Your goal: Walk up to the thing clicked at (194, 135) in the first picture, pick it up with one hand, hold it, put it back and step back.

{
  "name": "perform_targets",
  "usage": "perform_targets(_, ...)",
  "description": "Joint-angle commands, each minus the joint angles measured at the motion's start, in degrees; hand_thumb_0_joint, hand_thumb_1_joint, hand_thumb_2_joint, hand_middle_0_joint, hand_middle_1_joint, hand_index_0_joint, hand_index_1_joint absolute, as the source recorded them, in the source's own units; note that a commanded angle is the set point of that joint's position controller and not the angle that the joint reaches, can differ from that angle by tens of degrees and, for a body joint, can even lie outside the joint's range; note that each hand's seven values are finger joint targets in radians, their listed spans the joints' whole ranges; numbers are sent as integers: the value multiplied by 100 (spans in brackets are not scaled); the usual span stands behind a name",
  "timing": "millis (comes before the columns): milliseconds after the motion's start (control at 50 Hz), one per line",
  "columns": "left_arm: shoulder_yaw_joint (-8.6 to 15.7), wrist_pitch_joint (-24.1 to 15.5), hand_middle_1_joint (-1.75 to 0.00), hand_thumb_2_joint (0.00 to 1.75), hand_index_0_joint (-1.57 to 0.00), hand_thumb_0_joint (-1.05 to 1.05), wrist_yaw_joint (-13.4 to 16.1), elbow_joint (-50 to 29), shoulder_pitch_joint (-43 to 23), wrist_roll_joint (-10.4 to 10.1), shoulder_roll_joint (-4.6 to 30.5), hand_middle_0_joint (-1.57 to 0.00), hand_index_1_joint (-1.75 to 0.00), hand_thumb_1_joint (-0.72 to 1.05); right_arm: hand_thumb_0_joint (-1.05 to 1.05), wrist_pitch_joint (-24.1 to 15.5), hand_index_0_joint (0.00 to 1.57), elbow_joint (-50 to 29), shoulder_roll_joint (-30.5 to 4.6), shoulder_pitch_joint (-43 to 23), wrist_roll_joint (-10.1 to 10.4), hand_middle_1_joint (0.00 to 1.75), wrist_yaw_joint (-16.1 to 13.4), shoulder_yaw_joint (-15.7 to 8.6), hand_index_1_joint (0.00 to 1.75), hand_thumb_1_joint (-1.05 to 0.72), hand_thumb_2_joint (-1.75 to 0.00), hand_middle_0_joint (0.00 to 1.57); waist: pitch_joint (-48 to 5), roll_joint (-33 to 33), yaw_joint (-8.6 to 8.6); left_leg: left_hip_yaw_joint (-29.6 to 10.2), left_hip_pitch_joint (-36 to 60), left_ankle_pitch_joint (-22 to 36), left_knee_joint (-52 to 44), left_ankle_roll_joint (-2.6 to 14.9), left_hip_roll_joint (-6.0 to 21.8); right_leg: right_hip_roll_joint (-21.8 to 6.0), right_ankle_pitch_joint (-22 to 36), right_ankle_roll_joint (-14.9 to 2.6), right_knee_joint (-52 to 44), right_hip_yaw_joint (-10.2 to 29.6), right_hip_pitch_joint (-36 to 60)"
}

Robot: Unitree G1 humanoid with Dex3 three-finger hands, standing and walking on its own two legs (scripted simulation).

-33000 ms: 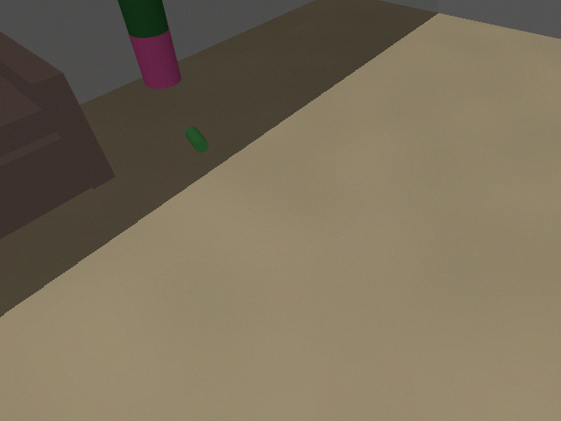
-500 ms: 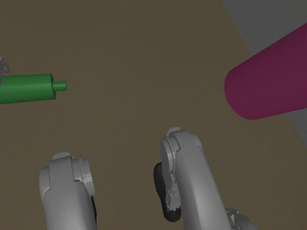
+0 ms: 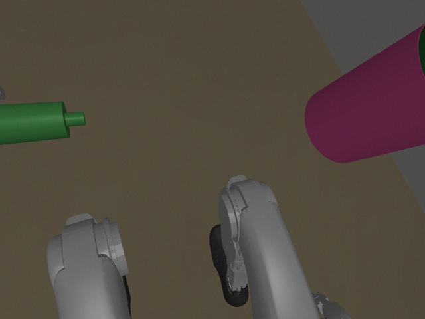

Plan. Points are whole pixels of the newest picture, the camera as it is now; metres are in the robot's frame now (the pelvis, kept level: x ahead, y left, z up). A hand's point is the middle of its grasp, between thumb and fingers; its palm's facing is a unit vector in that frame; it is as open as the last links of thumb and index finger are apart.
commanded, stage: rise first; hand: left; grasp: from above
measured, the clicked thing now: (35, 122) +0.53 +0.28 -0.28
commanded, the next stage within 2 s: approach in 0.64 s
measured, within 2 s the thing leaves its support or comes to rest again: neither
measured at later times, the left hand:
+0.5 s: hand out of the picture +0.47 +0.33 -0.16, palm faces -0.47 -0.05 -0.88, open 13.9 cm
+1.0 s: hand out of the picture +0.49 +0.31 -0.16, palm faces -0.44 -0.04 -0.90, open 13.8 cm
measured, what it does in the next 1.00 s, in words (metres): stands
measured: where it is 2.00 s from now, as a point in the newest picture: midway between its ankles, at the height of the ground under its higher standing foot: (178, 300)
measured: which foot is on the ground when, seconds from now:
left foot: down 0.00-1.00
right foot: down 0.00-1.00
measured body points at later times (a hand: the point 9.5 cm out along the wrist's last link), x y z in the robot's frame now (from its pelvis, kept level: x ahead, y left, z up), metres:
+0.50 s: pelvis +0.00 +0.00 +0.00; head +0.25 +0.10 +0.37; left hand +0.49 +0.33 -0.11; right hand +0.05 -0.27 -0.08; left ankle +0.07 +0.12 -0.29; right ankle +0.11 -0.15 -0.29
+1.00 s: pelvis +0.00 +0.00 +0.00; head +0.24 +0.11 +0.37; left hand +0.51 +0.31 -0.11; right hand +0.05 -0.27 -0.08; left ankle +0.07 +0.12 -0.29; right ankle +0.11 -0.15 -0.29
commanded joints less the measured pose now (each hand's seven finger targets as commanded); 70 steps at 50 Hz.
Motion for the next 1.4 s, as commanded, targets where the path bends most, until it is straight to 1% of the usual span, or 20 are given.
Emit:
perform_targets(0,123,-23,-103,102,-7,0,160,-786,-1827,-101,1355,-8,-103,-55,0,25,20,-22,-1652,1121,-35,30,-60,-522,30,-91,-90,20,-3597,2497,-95,559,3466,968,-1650,44,-6,117,1126,-484,-1030,-883,1322)
perform_targets(40,208,-39,-103,101,-8,0,164,-983,-1929,-99,1505,-8,-103,-54,0,26,20,-16,-1673,1143,-16,30,-65,-532,30,-91,-90,20,-3866,2438,-26,581,3522,1040,-1590,57,-11,121,1187,-478,-1049,-867,1431)
perform_targets(100,103,-63,-103,102,-8,0,162,-929,-1838,-115,1320,-8,-103,-54,0,19,20,-17,-1642,1179,-36,30,-53,-514,30,-91,-90,20,-3812,2353,-107,614,3520,1170,-1521,78,-10,141,1304,-465,-1086,-865,1546)
perform_targets(160,236,-55,-104,99,-9,0,208,-902,-1878,-97,1533,-8,-103,-52,0,20,20,-46,-1655,1156,-9,30,-63,-528,30,-91,-90,20,-3849,2413,-13,613,3445,1109,-1580,62,-18,134,1234,-483,-1060,-862,1500)
perform_targets(220,131,-40,-103,101,-8,0,216,-887,-1946,-74,1340,-8,-103,-54,0,34,20,-26,-1656,1203,-41,30,-52,-505,30,-91,-90,20,-3895,2471,-129,567,3623,1276,-1590,50,-2,140,1345,-474,-1031,-916,1465)
perform_targets(260,186,-11,-103,101,-8,0,219,-920,-1838,-92,1432,-7,-103,-53,0,29,20,-44,-1661,1181,-4,30,-57,-514,30,-91,-90,20,-3964,2549,-16,614,3669,1376,-1605,43,-19,130,1414,-478,-1039,-875,1565)
perform_targets(520,196,16,-104,100,-9,0,95,-942,-1874,-151,1511,-8,-104,-53,0,18,20,-47,-1628,1187,8,30,-75,-494,30,-91,-90,20,-3842,2253,-68,671,3371,1141,-1532,98,-30,138,1285,-470,-1143,-826,1687)
perform_targets(680,117,-2,-104,101,-8,0,35,-814,-1740,-213,1338,-7,-103,-53,0,15,20,-85,-1659,1152,36,30,-86,-499,30,-91,-90,20,-3647,2220,-49,629,3347,1013,-1622,76,-31,124,1150,-491,-1168,-856,1507)
perform_targets(720,97,-32,-100,108,-6,0,18,-1025,-1849,-161,1398,-10,-104,-59,0,19,20,-93,-1657,1183,24,30,-85,-499,30,-91,-90,20,-3831,2445,-69,614,3573,1069,-1641,55,-13,137,1187,-490,-1133,-878,1530)
perform_targets(760,151,-19,-108,106,-10,0,35,-1117,-1874,-157,1488,-8,-106,-49,0,34,20,-105,-1666,1165,41,30,-95,-523,30,-90,-89,20,-3997,2421,4,606,3552,1127,-1620,54,-8,131,1248,-492,-1116,-872,1565)
perform_targets(820,-142,-30,-107,105,-9,0,45,-1115,-2172,-222,971,-8,-106,-50,0,23,20,-38,-1632,1204,41,30,-92,-504,30,-90,-89,20,-3780,2420,-258,562,3532,1038,-1615,49,13,135,1213,-493,-1111,-903,1366)
perform_targets(920,-452,10,-104,103,-8,0,183,-1116,-2936,-125,634,-6,-103,-52,0,-9,20,17,-1641,1310,28,30,-130,-480,30,-89,-89,20,-3862,2649,-497,534,3641,929,-1661,27,24,155,1195,-514,-1130,-941,1224)
perform_targets(960,-481,131,-103,101,-7,0,271,-729,-2946,-135,590,-6,-101,-52,0,-25,20,18,-1658,1313,22,30,-154,-442,30,-89,-89,20,-3669,2568,-520,534,3534,870,-1688,25,14,123,1177,-510,-1128,-928,1165)
perform_targets(1020,-430,356,-103,102,-7,0,354,-544,-3242,78,838,-6,-102,-53,0,-42,20,-31,-1675,1362,-1,30,-175,-374,30,-89,-89,20,-3776,2798,-549,561,3629,1016,-1716,15,6,122,1316,-532,-1091,-922,1185)
perform_targets(1080,-364,662,-103,103,-7,0,366,-230,-3009,88,929,-7,-102,-53,0,-31,20,-193,-1682,1340,30,30,-172,-310,30,-89,-89,20,-3833,2733,-475,651,3518,1134,-1723,49,-24,129,1417,-535,-1164,-873,1403)
perform_targets(1180,-140,1122,-102,103,-7,0,103,-313,-2357,-138,1218,-6,-101,-54,0,50,20,-494,-1689,1240,188,30,-199,-293,30,-89,-89,20,-4243,2661,-212,667,3549,1520,-1805,78,-23,122,1651,-540,-1153,-793,1781)
perform_targets(1240,-228,1193,-102,104,-7,0,-238,-402,-2004,-363,1031,-7,-102,-54,0,103,20,-515,-1655,1210,253,30,-184,-236,30,-89,-89,20,-3921,2187,-306,692,3119,1484,-1744,159,-32,145,1629,-487,-1238,-756,2036)
perform_targets(1320,-240,899,-103,107,-8,0,-581,-618,-1773,-641,926,-8,-103,-55,0,75,20,-534,-1742,1185,217,30,-191,-234,30,-90,-89,20,-3380,1609,-449,692,2463,986,-1583,200,-44,148,1139,-480,-1385,-796,2113)
perform_targets(1340,-182,733,-104,106,-8,0,-577,-1055,-2047,-647,1105,-8,-104,-54,0,87,20,-458,-1743,1258,198,30,-208,-244,30,-90,-89,20,-3570,1760,-376,676,2612,940,-1580,155,-40,152,1053,-508,-1396,-821,2050)
perform_targets(1380,-89,425,-105,109,-8,0,-530,-1343,-2322,-629,1224,-8,-106,-54,0,79,20,-440,-1773,1368,128,30,-212,-259,30,-90,-89,20,-3655,1989,-434,668,2844,945,-1489,93,-26,152,996,-526,-1403,-866,2023)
